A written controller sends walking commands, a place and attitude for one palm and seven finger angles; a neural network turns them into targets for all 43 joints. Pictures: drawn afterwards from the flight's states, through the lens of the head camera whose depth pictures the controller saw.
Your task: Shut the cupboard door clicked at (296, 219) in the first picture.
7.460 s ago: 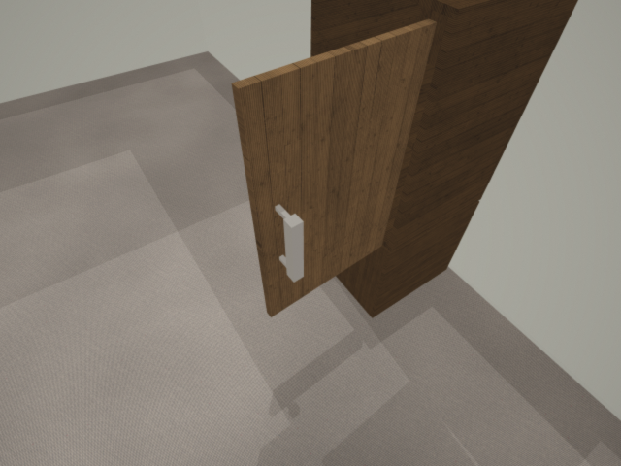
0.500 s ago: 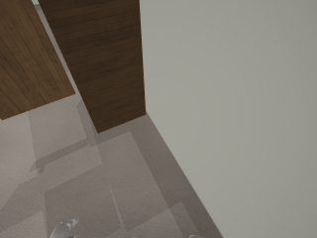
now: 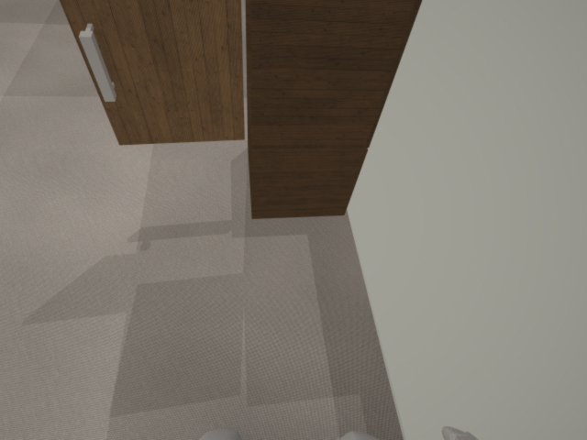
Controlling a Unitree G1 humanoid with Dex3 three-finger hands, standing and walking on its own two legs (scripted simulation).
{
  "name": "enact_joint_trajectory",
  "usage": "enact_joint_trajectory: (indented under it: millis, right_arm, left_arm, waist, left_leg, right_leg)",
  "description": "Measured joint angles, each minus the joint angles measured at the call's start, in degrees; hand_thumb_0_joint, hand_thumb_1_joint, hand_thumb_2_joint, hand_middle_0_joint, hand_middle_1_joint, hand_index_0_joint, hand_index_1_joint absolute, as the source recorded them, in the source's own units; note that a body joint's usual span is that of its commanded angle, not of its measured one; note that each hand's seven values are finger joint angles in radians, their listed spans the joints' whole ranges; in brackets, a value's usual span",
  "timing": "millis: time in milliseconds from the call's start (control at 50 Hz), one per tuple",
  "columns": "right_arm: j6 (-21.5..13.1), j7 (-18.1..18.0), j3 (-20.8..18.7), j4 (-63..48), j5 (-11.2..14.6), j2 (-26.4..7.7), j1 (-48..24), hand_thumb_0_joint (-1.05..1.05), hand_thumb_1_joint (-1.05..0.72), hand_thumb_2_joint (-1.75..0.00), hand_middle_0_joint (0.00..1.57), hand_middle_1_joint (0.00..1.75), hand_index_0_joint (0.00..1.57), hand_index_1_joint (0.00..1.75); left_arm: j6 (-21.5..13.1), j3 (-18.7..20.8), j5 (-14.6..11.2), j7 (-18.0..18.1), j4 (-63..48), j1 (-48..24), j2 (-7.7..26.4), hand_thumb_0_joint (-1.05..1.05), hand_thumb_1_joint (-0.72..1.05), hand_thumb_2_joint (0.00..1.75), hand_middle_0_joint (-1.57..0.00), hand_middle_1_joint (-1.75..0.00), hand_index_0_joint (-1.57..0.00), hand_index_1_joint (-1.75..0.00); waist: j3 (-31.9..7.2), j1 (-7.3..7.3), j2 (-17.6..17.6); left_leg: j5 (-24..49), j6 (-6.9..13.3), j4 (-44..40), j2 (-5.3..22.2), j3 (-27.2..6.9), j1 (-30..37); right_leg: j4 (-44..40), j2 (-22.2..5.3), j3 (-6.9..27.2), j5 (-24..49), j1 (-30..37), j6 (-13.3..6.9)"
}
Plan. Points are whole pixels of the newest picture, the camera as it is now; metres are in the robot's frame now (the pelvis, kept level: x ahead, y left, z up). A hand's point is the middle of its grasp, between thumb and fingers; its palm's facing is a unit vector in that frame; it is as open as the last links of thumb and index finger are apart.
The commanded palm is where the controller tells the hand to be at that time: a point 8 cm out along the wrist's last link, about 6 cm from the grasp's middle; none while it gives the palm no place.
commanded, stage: turn to face it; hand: left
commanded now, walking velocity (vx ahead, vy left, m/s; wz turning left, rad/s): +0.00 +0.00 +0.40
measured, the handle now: (100, 63) +0.86 +0.51 -0.05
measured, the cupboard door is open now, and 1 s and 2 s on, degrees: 93 93 93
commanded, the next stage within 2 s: take the last steps up to it in 0.42 s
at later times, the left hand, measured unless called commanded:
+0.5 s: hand out of the picture +0.08 +0.16 -0.14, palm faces +0.15 -0.95 -0.26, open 7.4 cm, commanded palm none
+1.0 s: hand out of the picture -0.03 +0.21 -0.16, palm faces +0.35 -0.91 -0.21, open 7.4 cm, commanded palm none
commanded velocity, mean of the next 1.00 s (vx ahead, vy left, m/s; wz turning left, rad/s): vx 0.15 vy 0.05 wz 0.20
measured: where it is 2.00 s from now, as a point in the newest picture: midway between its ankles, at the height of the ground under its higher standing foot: (235, 355)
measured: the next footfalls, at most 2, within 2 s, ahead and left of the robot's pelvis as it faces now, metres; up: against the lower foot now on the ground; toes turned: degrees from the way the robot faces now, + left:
right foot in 0.40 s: +0.05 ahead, -0.15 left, +0.00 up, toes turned +6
left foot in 0.86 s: +0.05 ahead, +0.13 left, +0.00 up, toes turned +22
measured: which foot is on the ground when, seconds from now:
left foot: down 0.00-0.42, up 0.44-0.84, down 0.86-1.00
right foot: up 0.00-0.38, down 0.40-0.86, up 0.88-1.00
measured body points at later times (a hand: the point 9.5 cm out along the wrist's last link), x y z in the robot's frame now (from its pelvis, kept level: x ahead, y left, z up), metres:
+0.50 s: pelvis +0.01 -0.04 +0.01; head +0.05 -0.06 +0.46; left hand +0.07 +0.21 -0.12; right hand +0.09 -0.28 -0.15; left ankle -0.02 +0.08 -0.68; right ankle +0.01 -0.15 -0.72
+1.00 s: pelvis +0.06 +0.03 +0.01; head +0.07 +0.05 +0.46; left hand -0.04 +0.26 -0.15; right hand +0.20 -0.18 -0.13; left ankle +0.01 +0.11 -0.72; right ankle +0.05 -0.10 -0.65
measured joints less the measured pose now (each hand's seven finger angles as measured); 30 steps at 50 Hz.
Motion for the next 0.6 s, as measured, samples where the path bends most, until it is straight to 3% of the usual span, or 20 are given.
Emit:
enact_joint_trajectory:
  millis: [60,140,240,360,400,420,460,540,600]
  right_arm:
    - [-0.4,-1.1,0.5,0.0,-0.2,0.6,0.7,0.01,-0.90,-0.90,0.20,0.30,0.20,0.30]
    - [-0.7,-1.6,1.2,0.9,0.0,1.2,1.5,0.01,-0.90,-0.90,0.20,0.30,0.20,0.30]
    - [-0.5,-1.6,1.4,1.8,-0.2,1.8,3.1,0.01,-0.90,-0.90,0.20,0.30,0.20,0.30]
    - [0.3,-1.5,1.0,3.0,-0.4,1.7,4.7,0.01,-0.90,-0.90,0.20,0.30,0.20,0.30]
    - [0.5,-1.4,0.8,3.5,0.0,1.5,5.4,0.01,-0.90,-0.90,0.20,0.30,0.20,0.30]
    - [0.6,-1.3,0.5,3.8,0.3,1.2,5.4,0.01,-0.90,-0.90,0.20,0.30,0.20,0.30]
    - [1.3,-1.3,-0.1,4.2,0.5,0.2,5.0,0.01,-0.90,-0.90,0.20,0.30,0.20,0.30]
    - [2.3,-1.1,-0.9,5.1,0.4,-0.8,4.4,0.01,-0.90,-0.90,0.20,0.30,0.20,0.30]
    - [2.2,-0.7,-1.1,5.7,0.3,-0.7,4.3,0.01,-0.90,-0.90,0.20,0.30,0.20,0.30]
  left_arm:
    - [0.4,0.5,0.1,0.0,0.6,-1.6,0.8,0.01,0.91,0.89,-0.20,-0.30,-0.20,-0.30]
    - [-0.3,0.4,0.0,-0.1,-0.2,-3.2,1.0,0.01,0.91,0.89,-0.20,-0.30,-0.20,-0.30]
    - [-0.5,-0.1,-0.1,-0.1,-0.8,-4.8,0.4,0.01,0.91,0.89,-0.20,-0.30,-0.20,-0.30]
    - [-1.1,-1.0,-0.4,-0.1,-1.2,-6.1,-1.6,0.01,0.91,0.89,-0.20,-0.30,-0.20,-0.30]
    - [-2.1,-1.4,-0.5,-0.1,-1.4,-5.7,-2.2,0.01,0.91,0.89,-0.20,-0.30,-0.20,-0.30]
    - [-2.7,-1.4,-0.3,0.1,-1.3,-5.4,-2.7,0.01,0.91,0.89,-0.20,-0.30,-0.20,-0.30]
    - [-3.3,-2.0,0.1,0.2,-0.7,-4.8,-4.1,0.01,0.91,0.89,-0.20,-0.30,-0.20,-0.30]
    - [-3.6,-2.5,0.2,0.3,0.1,-2.6,-5.8,0.01,0.91,0.89,-0.21,-0.30,-0.20,-0.30]
    - [-3.8,-2.0,0.2,0.3,0.9,-1.0,-6.0,0.00,0.91,0.89,-0.21,-0.30,-0.21,-0.30]
  waist:
    - [-0.3,0.09,0.8]
    - [-0.5,0.30,1.9]
    - [-1.0,-0.38,3.2]
    - [-1.4,-1.62,4.7]
    - [-2.0,-1.63,4.7]
    - [-2.2,-1.41,5.1]
    - [-1.7,-1.78,6.6]
    - [-1.2,-1.99,6.6]
    - [-1.4,-1.62,5.6]
  left_leg:
    - [1.8,0.0,-3.7,-0.2,-1.8,1.2]
    - [4.7,0.3,-8.5,-0.5,-3.5,3.2]
    - [5.8,-0.1,-10.5,-0.7,-5.5,4.3]
    - [5.2,-1.6,-8.7,-1.2,-7.6,3.2]
    - [4.1,-2.4,-6.6,-1.9,-8.0,2.1]
    - [3.1,-2.8,-4.4,-1.8,-7.9,1.1]
    - [-5.5,-3.2,4.9,-1.8,-7.6,-1.8]
    - [-7.4,-4.4,22.1,-1.3,-5.3,-6.7]
    - [-5.3,-5.2,23.4,0.1,-4.1,-7.0]
  right_leg:
    - [7.4,1.9,3.3,3.7,-4.4,0.2]
    - [8.1,2.8,5.6,8.1,-6.7,0.6]
    - [1.3,3.6,6.4,8.5,-5.0,0.8]
    - [-13.1,5.9,5.5,9.5,1.9,-0.3]
    - [-22.1,6.2,4.9,15.0,6.4,-1.1]
    - [-23.8,6.4,4.7,14.0,7.3,-3.3]
    - [-22.8,6.6,3.6,13.0,7.6,-5.0]
    - [-25.3,5.4,1.9,14.1,10.0,-5.2]
    - [-27.6,4.7,0.7,14.9,11.5,-5.1]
